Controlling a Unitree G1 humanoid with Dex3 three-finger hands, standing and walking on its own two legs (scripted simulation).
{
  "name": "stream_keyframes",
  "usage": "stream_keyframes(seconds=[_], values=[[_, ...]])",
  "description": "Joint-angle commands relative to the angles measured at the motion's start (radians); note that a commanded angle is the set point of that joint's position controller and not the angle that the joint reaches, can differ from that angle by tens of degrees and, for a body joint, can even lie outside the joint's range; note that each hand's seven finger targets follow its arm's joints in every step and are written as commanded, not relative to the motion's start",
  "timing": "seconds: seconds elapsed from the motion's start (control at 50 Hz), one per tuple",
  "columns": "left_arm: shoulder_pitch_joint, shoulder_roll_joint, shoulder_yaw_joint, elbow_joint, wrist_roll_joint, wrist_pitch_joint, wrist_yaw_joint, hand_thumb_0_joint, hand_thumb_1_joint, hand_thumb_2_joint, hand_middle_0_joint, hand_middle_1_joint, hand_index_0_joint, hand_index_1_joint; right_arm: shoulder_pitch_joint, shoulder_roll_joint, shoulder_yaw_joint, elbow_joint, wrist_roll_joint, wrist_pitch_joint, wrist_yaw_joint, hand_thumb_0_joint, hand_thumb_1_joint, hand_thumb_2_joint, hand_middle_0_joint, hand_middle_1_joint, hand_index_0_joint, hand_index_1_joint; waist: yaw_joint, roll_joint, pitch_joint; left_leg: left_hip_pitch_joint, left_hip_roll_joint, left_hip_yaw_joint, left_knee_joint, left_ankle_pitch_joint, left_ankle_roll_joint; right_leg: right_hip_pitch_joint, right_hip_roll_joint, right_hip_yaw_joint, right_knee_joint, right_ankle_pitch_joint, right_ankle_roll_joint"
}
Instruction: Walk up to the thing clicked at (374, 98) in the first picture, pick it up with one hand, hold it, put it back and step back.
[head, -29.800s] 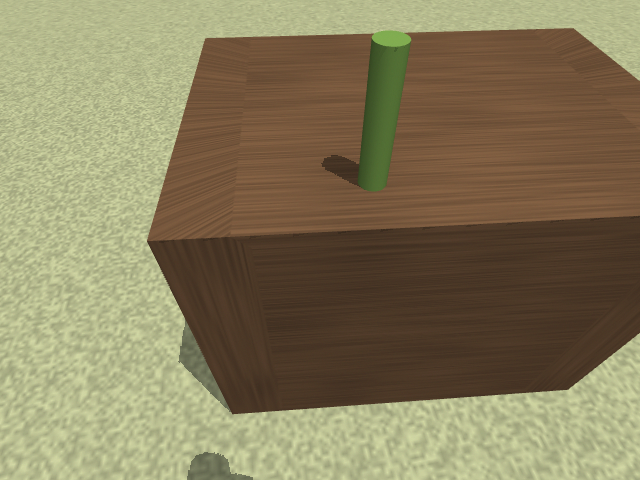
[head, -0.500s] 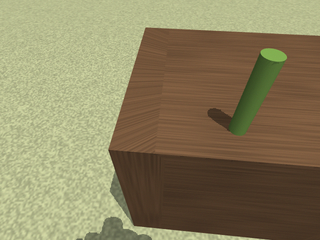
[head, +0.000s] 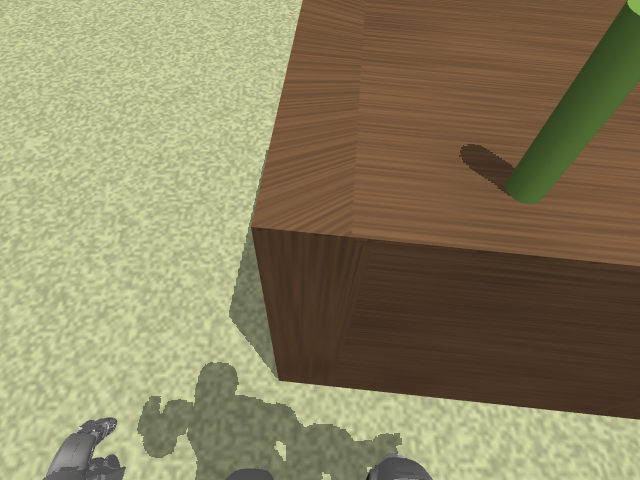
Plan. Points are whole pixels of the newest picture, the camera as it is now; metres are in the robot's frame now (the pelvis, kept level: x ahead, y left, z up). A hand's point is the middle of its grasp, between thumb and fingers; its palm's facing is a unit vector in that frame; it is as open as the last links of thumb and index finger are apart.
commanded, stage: step back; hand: right
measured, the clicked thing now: (575, 120) +0.48 -0.26 +0.17
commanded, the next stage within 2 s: none
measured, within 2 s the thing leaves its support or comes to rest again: neither
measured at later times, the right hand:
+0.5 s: hand out of the picture +0.01 -0.26 -0.15, palm faces +0.07 +0.94 -0.35, open 7.4 cm
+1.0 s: hand out of the picture -0.14 -0.22 -0.11, palm faces -0.03 +0.90 -0.43, open 7.4 cm
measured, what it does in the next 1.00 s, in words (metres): walks backwards: right foot, then left foot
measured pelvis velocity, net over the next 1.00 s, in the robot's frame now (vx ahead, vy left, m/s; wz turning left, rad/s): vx -0.22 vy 0.04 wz -0.05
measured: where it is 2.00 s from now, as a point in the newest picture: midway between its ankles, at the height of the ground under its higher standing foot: outside the picture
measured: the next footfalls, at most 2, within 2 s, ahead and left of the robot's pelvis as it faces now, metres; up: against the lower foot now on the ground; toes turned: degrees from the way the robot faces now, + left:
right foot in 0.42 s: -0.05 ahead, -0.10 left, +0.00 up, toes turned -3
left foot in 0.80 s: -0.14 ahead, +0.15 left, +0.00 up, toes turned -4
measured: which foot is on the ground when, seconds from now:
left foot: down 0.00-0.46, up 0.48-0.78, down 0.80-1.00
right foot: down 0.00-0.00, up 0.02-0.40, down 0.42-0.82, up 0.84-1.00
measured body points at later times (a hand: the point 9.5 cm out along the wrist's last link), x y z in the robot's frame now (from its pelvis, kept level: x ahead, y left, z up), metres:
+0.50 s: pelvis -0.09 +0.01 +0.01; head -0.04 -0.01 +0.45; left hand +0.03 +0.31 -0.10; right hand +0.00 -0.30 -0.12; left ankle -0.03 +0.11 -0.70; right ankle -0.09 -0.09 -0.72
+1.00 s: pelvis -0.22 +0.04 +0.02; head -0.17 +0.07 +0.46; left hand -0.11 +0.35 -0.12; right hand -0.14 -0.27 -0.08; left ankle -0.18 +0.15 -0.72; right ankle -0.26 -0.11 -0.62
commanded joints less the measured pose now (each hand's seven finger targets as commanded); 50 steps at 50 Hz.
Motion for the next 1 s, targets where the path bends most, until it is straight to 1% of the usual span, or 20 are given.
stream_keyframes(seconds=[0.0,0.02,0.12,0.24,0.34,0.38,0.4,0.42,0.44,0.46,0.54,0.68,0.76,0.78,0.8,0.82,0.84,0.86,0.92,0.98], values=[[0.02,0.154,0.047,-0.109,-0.013,0.015,0.028,0.0,0.9,0.9,-0.2,-0.3,-0.2,-0.3,0.076,-0.288,-0.07,-0.061,-0.029,-0.026,-0.022,0.0,-0.9,-0.9,0.2,0.3,0.2,0.3,0.005,0.145,-0.226,0.15,0.318,-0.368,-0.27,0.829,0.13,-0.091,0.202,0.18,0.376,-0.365,-0.071],[0.03,0.16,0.045,-0.099,-0.01,0.017,0.037,0.0,0.9,0.9,-0.2,-0.3,-0.2,-0.3,0.056,-0.325,-0.075,-0.083,-0.02,-0.026,-0.026,0.0,-0.9,-0.9,0.2,0.3,0.2,0.3,-0.016,0.225,-0.232,0.079,0.371,-0.458,-0.314,0.76,0.155,-0.077,0.215,0.223,0.441,-0.403,-0.063],[0.116,0.185,0.053,-0.082,-0.017,0.01,0.03,0.0,0.9,0.9,-0.2,-0.3,-0.2,-0.3,-0.041,-0.184,-0.047,-0.126,-0.017,-0.033,-0.052,0.0,-0.9,-0.9,0.2,0.3,0.2,0.3,0.045,0.143,-0.286,0.315,0.246,-0.206,-0.201,0.741,0.149,-0.181,0.193,0.223,0.533,-0.192,-0.044],[0.068,0.161,0.051,-0.139,-0.007,-0.009,0.022,0.0,0.9,0.9,-0.2,-0.3,-0.2,-0.3,0.061,-0.183,-0.051,-0.127,-0.009,-0.022,-0.057,0.0,-0.9,-0.9,0.2,0.3,0.2,0.3,-0.035,0.133,-0.239,0.373,0.27,-0.195,-0.179,0.781,0.191,-0.13,0.161,0.157,0.222,-0.218,-0.009],[0.181,0.151,0.06,-0.104,0.003,-0.018,0.011,0.0,0.9,0.9,-0.2,-0.3,-0.2,-0.3,-0.021,-0.214,-0.054,-0.161,-0.004,-0.014,-0.046,0.0,-0.9,-0.9,0.2,0.3,0.2,0.3,0.01,0.159,-0.266,0.197,0.283,-0.194,-0.171,0.519,0.177,0.096,0.118,0.067,-0.061,-0.101,-0.043],[0.237,0.157,0.068,-0.084,0.01,-0.026,0.008,0.0,0.9,0.9,-0.2,-0.3,-0.2,-0.3,-0.058,-0.209,-0.05,-0.165,0.004,-0.009,-0.039,0.0,-0.9,-0.9,0.2,0.3,0.2,0.3,0.042,0.116,-0.272,0.08,0.248,-0.158,-0.135,0.4,0.124,0.226,0.109,0.06,-0.204,0.075,-0.074],[0.235,0.19,0.076,-0.092,0.018,-0.032,0.008,0.0,0.9,0.9,-0.2,-0.3,-0.2,-0.3,-0.057,-0.185,-0.043,-0.167,0.011,-0.01,-0.038,0.0,-0.9,-0.9,0.2,0.3,0.2,0.3,0.039,0.037,-0.278,0.001,0.195,-0.123,-0.086,0.308,0.08,0.268,0.045,0.158,-0.228,0.157,-0.104],[0.202,0.241,0.088,-0.112,0.02,-0.034,0.007,0.0,0.9,0.9,-0.2,-0.3,-0.2,-0.3,-0.065,-0.158,-0.033,-0.178,0.016,-0.01,-0.036,0.0,-0.9,-0.9,0.2,0.3,0.2,0.3,0.032,-0.102,-0.232,-0.122,0.08,-0.062,0.021,0.127,0.02,0.25,-0.079,0.338,-0.282,0.204,-0.178],[0.138,0.317,0.099,-0.14,0.011,-0.03,0.002,0.0,0.9,0.9,-0.2,-0.3,-0.2,-0.3,-0.082,-0.144,-0.036,-0.18,0.016,-0.005,-0.042,0.0,-0.9,-0.9,0.2,0.3,0.2,0.3,0.059,-0.275,-0.166,-0.122,-0.067,0.011,0.265,-0.191,-0.021,0.071,-0.268,0.534,-0.38,0.221,-0.342],[0.08,0.309,0.097,-0.178,0.022,-0.036,0.005,0.0,0.9,0.9,-0.2,-0.3,-0.2,-0.3,-0.059,-0.169,-0.047,-0.161,0.008,0.002,-0.045,0.0,-0.9,-0.9,0.2,0.3,0.2,0.3,0.05,-0.248,-0.107,-0.097,-0.054,-0.095,0.459,-0.267,-0.032,-0.038,-0.316,0.594,-0.391,0.258,-0.383],[0.044,0.203,0.08,-0.203,0.011,-0.038,0.016,0.0,0.9,0.9,-0.2,-0.3,-0.2,-0.3,0.027,-0.15,-0.026,-0.123,0.021,-0.01,-0.038,0.0,-0.9,-0.9,0.2,0.3,0.2,0.3,0.005,-0.113,-0.154,-0.174,-0.098,-0.128,0.483,-0.13,-0.03,0.128,-0.105,0.253,-0.273,0.468,-0.239],[0.162,0.194,0.077,-0.223,0.018,-0.023,0.023,0.0,0.9,0.9,-0.2,-0.3,-0.2,-0.3,0.029,-0.136,-0.017,-0.162,0.006,-0.031,-0.052,0.0,-0.9,-0.9,0.2,0.3,0.2,0.3,0.078,-0.169,-0.284,-0.209,-0.015,-0.039,0.128,-0.166,-0.061,0.444,-0.14,0.249,-0.146,0.627,-0.259],[0.095,0.226,0.073,-0.251,0.0,0.002,0.011,0.0,0.9,0.9,-0.2,-0.3,-0.2,-0.3,0.137,-0.141,-0.035,-0.119,-0.01,-0.037,-0.044,0.0,-0.9,-0.9,0.2,0.3,0.2,0.3,0.01,-0.169,-0.297,0.055,-0.011,0.048,-0.259,0.144,-0.025,0.257,-0.091,0.201,-0.044,0.45,-0.183],[0.088,0.198,0.061,-0.257,-0.001,0.008,0.007,0.0,0.9,0.9,-0.2,-0.3,-0.2,-0.3,0.131,-0.171,-0.048,-0.122,-0.02,-0.04,-0.044,0.0,-0.9,-0.9,0.2,0.3,0.2,0.3,0.005,-0.091,-0.278,0.108,0.041,-0.043,-0.284,0.231,-0.001,0.144,-0.051,0.191,-0.02,0.298,-0.135],[0.104,0.154,0.053,-0.269,-0.006,0.009,0.005,0.0,0.9,0.9,-0.2,-0.3,-0.2,-0.3,0.119,-0.254,-0.066,-0.133,-0.038,-0.042,-0.044,0.0,-0.9,-0.9,0.2,0.3,0.2,0.3,0.008,0.11,-0.276,0.174,0.244,-0.308,-0.316,0.362,0.068,-0.04,0.074,0.149,0.129,0.035,-0.084],[0.043,0.174,0.072,-0.269,-0.008,0.008,0.016,0.0,0.9,0.9,-0.2,-0.3,-0.2,-0.3,0.055,-0.343,-0.08,-0.154,-0.032,-0.036,-0.033,0.0,-0.9,-0.9,0.2,0.3,0.2,0.3,-0.019,0.264,-0.219,0.013,0.418,-0.489,-0.385,0.38,0.219,-0.074,0.202,0.114,0.327,-0.337,-0.055],[0.026,0.203,0.086,-0.255,0.009,0.012,0.025,0.0,0.9,0.9,-0.2,-0.3,-0.2,-0.3,0.021,-0.355,-0.083,-0.165,-0.034,-0.037,-0.035,0.0,-0.9,-0.9,0.2,0.3,0.2,0.3,-0.036,0.235,-0.167,-0.14,0.462,-0.556,-0.416,0.308,0.282,-0.024,0.2,0.226,0.5,-0.386,-0.048],[0.058,0.216,0.089,-0.237,0.009,0.013,0.021,0.0,0.9,0.9,-0.2,-0.3,-0.2,-0.3,-0.026,-0.316,-0.071,-0.172,-0.033,-0.041,-0.04,0.0,-0.9,-0.9,0.2,0.3,0.2,0.3,-0.002,0.201,-0.135,-0.13,0.445,-0.493,-0.402,0.28,0.279,-0.049,0.183,0.237,0.573,-0.326,-0.052],[0.188,0.186,0.09,-0.18,-0.011,0.014,0.007,0.0,0.9,0.9,-0.2,-0.3,-0.2,-0.3,-0.105,-0.197,-0.042,-0.194,-0.028,-0.047,-0.045,0.0,-0.9,-0.9,0.2,0.3,0.2,0.3,0.082,0.125,-0.131,0.004,0.26,-0.196,-0.318,0.433,0.154,-0.139,0.218,0.246,0.634,-0.185,-0.05],[0.173,0.172,0.093,-0.186,0.0,0.007,0.004,0.0,0.9,0.9,-0.2,-0.3,-0.2,-0.3,-0.006,-0.188,-0.044,-0.176,-0.021,-0.046,-0.045,0.0,-0.9,-0.9,0.2,0.3,0.2,0.3,0.027,0.142,-0.168,0.149,0.254,-0.206,-0.282,0.46,0.17,-0.148,0.207,0.218,0.551,-0.185,-0.004]])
